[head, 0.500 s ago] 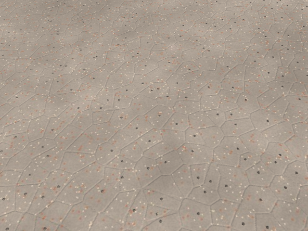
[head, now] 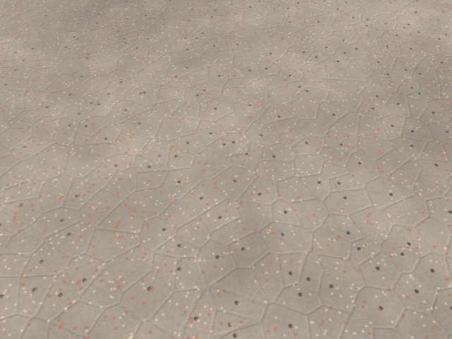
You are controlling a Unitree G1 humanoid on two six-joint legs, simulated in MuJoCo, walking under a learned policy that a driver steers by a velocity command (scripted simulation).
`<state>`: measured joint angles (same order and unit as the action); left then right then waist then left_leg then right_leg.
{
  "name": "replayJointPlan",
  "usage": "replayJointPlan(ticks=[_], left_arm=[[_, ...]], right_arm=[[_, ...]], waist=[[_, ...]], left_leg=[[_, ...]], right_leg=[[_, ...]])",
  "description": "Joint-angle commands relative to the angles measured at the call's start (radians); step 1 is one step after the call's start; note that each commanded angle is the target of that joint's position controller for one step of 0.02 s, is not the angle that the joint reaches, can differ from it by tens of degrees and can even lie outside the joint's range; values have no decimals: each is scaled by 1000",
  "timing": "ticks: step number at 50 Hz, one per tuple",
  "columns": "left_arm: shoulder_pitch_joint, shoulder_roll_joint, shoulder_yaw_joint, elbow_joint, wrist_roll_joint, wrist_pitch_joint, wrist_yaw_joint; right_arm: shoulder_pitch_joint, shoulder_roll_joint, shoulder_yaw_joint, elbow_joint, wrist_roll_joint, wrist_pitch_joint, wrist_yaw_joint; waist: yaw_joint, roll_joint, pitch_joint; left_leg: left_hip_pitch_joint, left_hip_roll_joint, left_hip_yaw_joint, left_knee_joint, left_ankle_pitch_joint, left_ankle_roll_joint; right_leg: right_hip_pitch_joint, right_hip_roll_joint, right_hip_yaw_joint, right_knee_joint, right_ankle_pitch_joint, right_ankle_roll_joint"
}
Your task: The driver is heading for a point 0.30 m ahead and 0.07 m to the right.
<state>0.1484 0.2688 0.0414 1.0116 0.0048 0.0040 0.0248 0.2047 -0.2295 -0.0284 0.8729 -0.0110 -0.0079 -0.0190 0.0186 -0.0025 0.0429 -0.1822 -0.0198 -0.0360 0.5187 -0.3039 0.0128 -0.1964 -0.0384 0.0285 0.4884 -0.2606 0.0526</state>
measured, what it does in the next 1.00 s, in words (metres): lifts its left foot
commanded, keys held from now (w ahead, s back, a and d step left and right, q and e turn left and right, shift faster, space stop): e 0.50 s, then no key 0.02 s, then q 0.28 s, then w+q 0.20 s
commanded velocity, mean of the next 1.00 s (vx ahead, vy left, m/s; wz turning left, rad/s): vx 0.03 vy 0.00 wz -0.11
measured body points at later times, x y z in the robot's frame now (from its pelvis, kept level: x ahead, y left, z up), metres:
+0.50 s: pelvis -0.01 -0.06 +0.00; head +0.02 -0.10 +0.45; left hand +0.14 +0.20 -0.10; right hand +0.07 -0.37 -0.13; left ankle -0.02 +0.10 -0.65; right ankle -0.02 -0.13 -0.74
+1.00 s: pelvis +0.04 -0.04 +0.01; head +0.07 -0.03 +0.46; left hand +0.17 +0.24 -0.12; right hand +0.14 -0.34 -0.10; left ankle +0.03 +0.08 -0.72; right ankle -0.02 -0.13 -0.74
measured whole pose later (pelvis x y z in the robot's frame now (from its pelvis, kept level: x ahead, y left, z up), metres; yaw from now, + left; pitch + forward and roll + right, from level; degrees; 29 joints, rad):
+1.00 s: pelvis +0.04 -0.04 +0.01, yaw -6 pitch +1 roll -1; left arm 0.19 0.31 0.07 0.86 -0.01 -0.01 0.03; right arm 0.15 -0.29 -0.06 0.85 0.04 -0.02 0.01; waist 0.02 -0.02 0.03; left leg -0.30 0.04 0.03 0.65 -0.41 0.02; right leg -0.11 0.02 -0.09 0.35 -0.26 -0.05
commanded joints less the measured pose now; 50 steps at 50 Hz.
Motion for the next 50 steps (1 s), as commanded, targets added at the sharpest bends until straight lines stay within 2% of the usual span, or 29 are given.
replayJointPlan(ticks=[1,4,7,9,10,11,13,16,17,18,19,20,21,22,23,24,26,28,30,32,33,35,37,40,42,44,45,48,50], left_arm=[[-9,105,18,-20,-3,-9,5],[-59,138,25,-50,-15,-8,9],[-61,127,29,-80,-22,-1,10],[-37,112,33,-93,-21,7,3],[-39,117,38,-102,-24,11,-2],[-45,112,40,-114,-30,15,-8],[-22,102,38,-120,-30,21,-17],[74,107,49,-101,-27,22,-39],[99,132,62,-99,-24,21,-44],[95,258,92,-132,-22,17,-31],[107,301,81,-164,19,-5,-40],[111,278,75,-171,33,-30,-48],[55,257,73,-183,16,-44,-43],[3,231,70,-197,-6,-44,-34],[-23,206,62,-207,-21,-39,-24],[-14,189,57,-212,-24,-33,-17],[24,178,54,-212,-19,-29,-4],[29,147,40,-212,-11,-28,3],[16,110,22,-201,-1,-27,6],[-2,94,10,-186,12,-26,7],[-6,100,8,-178,18,-26,7],[-11,137,14,-167,25,-24,4],[-16,176,26,-164,17,-18,6],[-11,193,39,-166,4,-4,15],[23,198,48,-168,-4,2,23],[35,195,53,-178,-12,-6,24],[34,192,54,-185,-13,-13,22],[31,199,61,-203,-14,-29,11],[-5,213,68,-219,-26,-29,-2]], right_arm=[[0,-133,-29,-32,0,-12,-6],[10,-186,-50,-33,5,-4,-25],[49,-213,-68,-29,9,8,-43],[11,-212,-71,-50,3,10,-53],[-13,-207,-69,-67,-4,7,-57],[-35,-208,-70,-78,-4,3,-59],[-97,-230,-79,-93,14,-2,-60],[-135,-232,-83,-92,37,17,-58],[-69,-202,-78,-68,38,22,-53],[-21,-147,-62,-83,-3,26,-47],[-102,-116,-52,-133,-11,21,-54],[-116,-156,-62,-142,13,20,-58],[-120,-184,-71,-139,25,17,-58],[-115,-204,-81,-117,19,16,-63],[-122,-216,-87,-113,11,16,-69],[-119,-209,-88,-111,9,14,-65],[-96,-179,-84,-105,15,8,-57],[-75,-162,-79,-85,21,8,-54],[-77,-141,-72,-73,20,11,-50],[-86,-126,-63,-62,19,11,-40],[-93,-125,-59,-58,20,9,-34],[-107,-149,-60,-59,27,5,-27],[-120,-178,-64,-71,34,0,-23],[-108,-180,-63,-80,38,-5,-17],[-112,-165,-58,-86,41,-4,-9],[-139,-154,-53,-97,47,-8,3],[-148,-151,-52,-101,49,-12,9],[-146,-142,-47,-102,53,-29,30],[-89,-136,-47,-77,52,-34,45]], waist=[[-5,19,-30],[-25,33,-31],[-34,104,-35],[-23,183,-39],[-28,191,-32],[-23,166,-19],[2,124,-30],[45,127,-87],[39,45,-89],[-1,-247,-67],[23,-281,-120],[31,-167,-145],[6,-124,-97],[-9,-69,-72],[-14,-77,-67],[-15,-86,-79],[-14,-87,-120],[-12,-80,-142],[-11,-93,-136],[-4,-111,-108],[4,-117,-88],[21,-120,-43],[29,-116,-13],[26,-88,-24],[40,-68,-44],[49,-65,-14],[48,-69,-1],[32,-70,-12],[-15,-72,-33]], left_leg=[[-18,64,-56,-117,173,22],[27,82,-56,-105,186,40],[45,189,-132,-143,205,114],[20,310,-209,-173,277,193],[13,364,-236,-184,344,235],[17,392,-233,-187,401,250],[7,360,-147,-154,458,204],[-34,278,1,-16,438,118],[-79,218,71,127,291,58],[-327,100,163,422,-155,-54],[-439,-24,26,636,-449,-80],[-453,-4,-56,744,-419,-71],[-485,22,-68,747,-319,-56],[-496,49,-69,704,-219,-52],[-479,61,-74,659,-155,-53],[-444,51,-70,646,-115,-60],[-422,34,-61,618,-57,-72],[-402,48,-52,557,-16,-87],[-344,75,-48,448,16,-102],[-255,98,-40,322,37,-110],[-212,103,-32,269,37,-109],[-176,100,-14,207,14,-104],[-209,94,-7,194,-39,-95],[-264,86,-11,227,-123,-85],[-311,90,-1,261,-151,-71],[-359,99,3,268,-173,-43],[-370,101,6,251,-175,-28],[-309,91,41,151,-139,13],[-146,56,101,8,-41,38]], right_leg=[[9,-5,5,-47,162,-19],[-80,14,11,16,198,-31],[-170,33,0,141,132,-33],[-215,31,-22,312,-159,-40],[-258,15,-15,437,-301,-46],[-297,-11,-1,484,-355,-50],[-247,-38,-11,399,-273,-50],[-36,38,-117,120,-4,-58],[45,53,-67,-19,108,-83],[163,-172,303,-127,451,-181],[130,-355,593,-166,649,-388],[126,-352,585,-180,556,-434],[114,-296,494,-175,426,-383],[106,-235,414,-169,323,-313],[94,-202,373,-169,308,-274],[87,-173,344,-173,338,-262],[137,-159,308,-169,408,-265],[172,-159,260,-171,445,-266],[152,-143,217,-185,397,-257],[95,-124,182,-212,298,-244],[63,-121,173,-229,247,-241],[28,-132,180,-249,171,-245],[53,-161,208,-239,179,-266],[138,-222,237,-192,353,-310],[194,-260,267,-233,166,-332],[207,-277,296,-291,-109,-335],[215,-279,294,-307,-159,-329],[219,-264,215,-309,-111,-300],[139,-224,109,-261,-27,-264]])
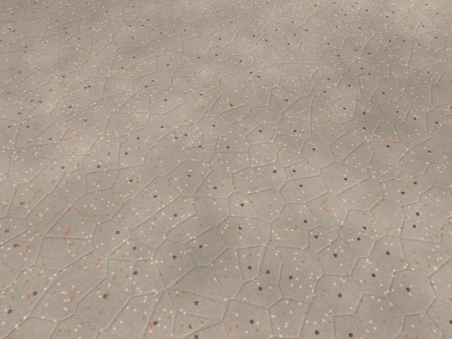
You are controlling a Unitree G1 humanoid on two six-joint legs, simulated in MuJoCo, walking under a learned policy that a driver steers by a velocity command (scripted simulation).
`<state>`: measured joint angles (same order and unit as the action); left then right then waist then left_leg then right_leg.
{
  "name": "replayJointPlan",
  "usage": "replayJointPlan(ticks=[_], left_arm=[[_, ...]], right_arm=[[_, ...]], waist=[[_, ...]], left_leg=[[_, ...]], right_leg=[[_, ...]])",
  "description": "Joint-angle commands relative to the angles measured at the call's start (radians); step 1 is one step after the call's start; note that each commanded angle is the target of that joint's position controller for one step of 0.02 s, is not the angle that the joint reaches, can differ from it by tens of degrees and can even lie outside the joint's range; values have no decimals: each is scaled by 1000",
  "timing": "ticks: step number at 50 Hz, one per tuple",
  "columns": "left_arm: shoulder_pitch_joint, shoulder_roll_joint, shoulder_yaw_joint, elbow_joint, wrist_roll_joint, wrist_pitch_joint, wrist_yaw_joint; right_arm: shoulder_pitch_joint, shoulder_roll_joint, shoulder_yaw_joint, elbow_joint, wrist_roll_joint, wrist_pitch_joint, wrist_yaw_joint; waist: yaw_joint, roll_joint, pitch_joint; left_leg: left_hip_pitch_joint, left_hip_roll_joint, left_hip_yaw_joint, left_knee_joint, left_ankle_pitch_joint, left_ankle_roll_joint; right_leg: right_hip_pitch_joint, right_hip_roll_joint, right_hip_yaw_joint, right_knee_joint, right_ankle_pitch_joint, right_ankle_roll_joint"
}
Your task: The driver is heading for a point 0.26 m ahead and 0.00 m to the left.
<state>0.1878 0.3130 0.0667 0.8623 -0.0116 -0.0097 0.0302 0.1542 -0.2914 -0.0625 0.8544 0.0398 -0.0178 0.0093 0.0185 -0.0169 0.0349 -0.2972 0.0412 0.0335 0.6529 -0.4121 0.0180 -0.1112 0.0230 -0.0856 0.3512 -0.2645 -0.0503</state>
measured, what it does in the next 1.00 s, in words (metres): walks ahead: left foot, then right foot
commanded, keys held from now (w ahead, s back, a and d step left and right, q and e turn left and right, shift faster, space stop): w+q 0.04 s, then no key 0.96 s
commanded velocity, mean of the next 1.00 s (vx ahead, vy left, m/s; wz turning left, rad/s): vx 0.08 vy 0.00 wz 0.13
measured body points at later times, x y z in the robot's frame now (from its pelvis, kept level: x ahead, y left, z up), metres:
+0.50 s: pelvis +0.16 +0.05 -0.02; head +0.19 +0.06 +0.43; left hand +0.30 +0.33 -0.12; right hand +0.27 -0.22 -0.14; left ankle +0.00 +0.12 -0.73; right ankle +0.27 -0.03 -0.74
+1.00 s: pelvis +0.22 +0.09 -0.01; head +0.23 +0.10 +0.44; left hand +0.29 +0.37 -0.14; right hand +0.32 -0.16 -0.14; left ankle +0.15 +0.20 -0.74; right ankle +0.27 -0.04 -0.74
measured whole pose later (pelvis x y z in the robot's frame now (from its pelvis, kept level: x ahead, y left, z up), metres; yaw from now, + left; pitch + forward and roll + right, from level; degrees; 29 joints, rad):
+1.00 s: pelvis +0.22 +0.09 -0.01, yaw +8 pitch -1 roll -1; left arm 0.14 0.26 0.04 0.97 0.00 -0.01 0.02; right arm 0.22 -0.24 -0.02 0.97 0.00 -0.02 -0.02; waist 0.00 0.00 0.03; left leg -0.14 0.00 -0.01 0.52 -0.36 0.01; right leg -0.27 -0.02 -0.02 0.51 -0.22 0.02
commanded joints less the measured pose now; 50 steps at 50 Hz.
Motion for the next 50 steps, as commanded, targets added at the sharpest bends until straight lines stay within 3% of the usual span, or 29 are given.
replayJointPlan(ticks=[1,2,3,4,5,6,8,11,14,18,20,22,23,24,25,26,27,29,31,32,34,35,36,37,38,39,42,45,50], left_arm=[[-63,170,44,-77,-21,-14,-13],[-65,142,36,-82,-21,-21,-16],[-93,76,14,-106,1,-30,-24],[-141,27,-2,-179,35,-55,-27],[-131,100,13,-161,10,-74,-38],[-92,132,20,-145,-9,-78,-49],[-75,137,26,-115,9,-67,-51],[-50,86,15,-103,15,-51,-56],[-122,46,-4,-126,14,-52,-52],[-169,58,-4,-142,9,-64,-63],[-142,73,2,-132,15,-72,-67],[-47,100,17,-100,29,-81,-63],[6,144,28,-91,40,-85,-53],[52,195,34,-84,54,-80,-44],[99,101,10,-71,54,-66,-43],[68,61,-6,-62,24,-59,-45],[-9,70,-5,-68,8,-53,-43],[-132,60,-12,-80,15,-41,-41],[-174,79,-2,-78,28,-22,-35],[-166,83,0,-74,27,-16,-30],[-162,79,-1,-62,10,-10,-21],[-135,53,-10,-48,9,-11,-20],[-103,30,-19,-35,22,-11,-22],[-93,15,-20,-38,30,-6,-21],[-118,21,-21,-33,38,-6,-18],[-110,27,-17,-25,34,-10,-15],[-77,56,-9,10,20,-18,-9],[-70,42,-11,36,12,-20,-13],[-68,46,-9,74,9,-3,-8]], right_arm=[[32,-79,-18,-29,-2,-25,22],[136,-116,-37,7,-1,-22,18],[250,-197,-66,28,0,-21,6],[256,-306,-80,-2,-19,-35,7],[219,-212,-53,-19,-35,-48,7],[155,-170,-40,-34,-35,-54,3],[77,-140,-28,-60,-20,-48,-3],[45,-151,-23,-76,-37,-32,-22],[45,-156,-19,-71,-37,-19,-39],[96,-159,-16,-40,-36,-8,-48],[78,-149,-12,-35,-35,-6,-45],[51,-147,-10,-31,-28,-5,-43],[71,-144,-8,-31,-40,-11,-40],[163,-112,3,-32,-64,-22,-32],[179,-90,12,-8,-54,-20,-27],[127,-130,0,-15,-30,-7,-19],[88,-144,-8,-24,-16,10,-22],[83,-105,-5,-16,-22,46,-37],[122,-63,7,11,-33,60,-48],[147,-59,8,28,-39,57,-47],[192,-60,5,61,-49,53,-40],[169,-73,3,54,-63,54,-37],[126,-115,0,27,-72,53,-41],[74,-132,1,27,-64,46,-42],[22,-89,13,17,-63,30,-39],[7,-76,18,23,-66,14,-38],[51,-97,14,48,-55,-23,-33],[106,-88,17,78,-44,-22,-33],[109,-81,18,96,-42,-7,-30]], waist=[[-55,-56,-46],[-97,-28,-93],[-141,134,-136],[-116,320,-136],[-113,160,-116],[-70,144,-63],[-43,96,-32],[-13,103,-48],[-38,119,-34],[-67,127,-39],[-46,127,-43],[19,110,-81],[37,67,-147],[-4,-65,-279],[39,-168,-391],[34,-152,-343],[15,-82,-222],[-38,-49,-73],[-57,-122,-48],[-60,-126,-78],[-84,-103,-123],[-73,-72,-111],[-40,1,-72],[16,123,-22],[15,130,16],[21,129,22],[3,76,-17],[-17,50,-63],[-24,31,-69]], left_leg=[[100,-41,72,-206,147,43],[279,-62,57,-224,162,65],[457,94,-192,-312,149,134],[587,340,-665,-380,318,309],[551,369,-618,-381,465,352],[509,323,-471,-347,653,314],[427,229,-300,-336,800,229],[296,153,-166,-360,981,190],[232,93,-86,-366,979,144],[280,126,-120,-333,965,128],[299,144,-147,-281,974,136],[305,113,-149,-167,1035,114],[255,64,-133,-73,950,75],[75,-1,-132,112,624,18],[-16,-80,-154,349,-31,-41],[-67,-88,-189,448,-318,-58],[-111,-51,-187,483,-299,-60],[-81,4,-140,306,-245,-70],[46,-10,-73,107,-163,-82],[106,-11,-61,30,-48,-76],[228,-32,-19,-141,199,-48],[238,-19,-39,-186,235,-25],[190,64,-140,-256,186,13],[-43,82,-173,-302,-97,58],[-133,62,-169,-343,-203,51],[-147,58,-162,-351,-171,31],[-25,36,-126,-284,140,0],[65,26,-105,-234,342,8],[103,24,-97,-218,485,19]], right_leg=[[-16,-258,162,-53,34,-136],[-121,-214,97,80,107,-97],[-300,-118,-17,406,72,-14],[-652,53,-9,664,-331,50],[-701,-20,112,777,-369,55],[-702,-62,116,792,-285,52],[-654,-104,102,717,-150,67],[-491,-75,60,601,23,95],[-393,-46,29,374,169,94],[-356,-29,38,232,238,68],[-328,-25,45,201,207,37],[-189,-3,32,78,328,-8],[-28,-70,102,79,662,-48],[250,-241,274,179,1002,-175],[338,-395,446,148,1081,-327],[261,-402,493,79,883,-337],[143,-366,440,24,629,-290],[-83,-286,331,-67,271,-197],[-204,-219,265,-105,135,-156],[-212,-210,246,-96,125,-153],[-245,-185,199,-65,2,-114],[-267,-157,177,-51,-120,-59],[-286,-118,145,-6,-213,-1],[-141,-57,76,23,-147,49],[-52,-51,75,71,-46,64],[-19,-53,75,96,26,57],[-37,-75,98,119,226,23],[-40,-77,95,136,322,24],[-32,-76,93,151,365,31]])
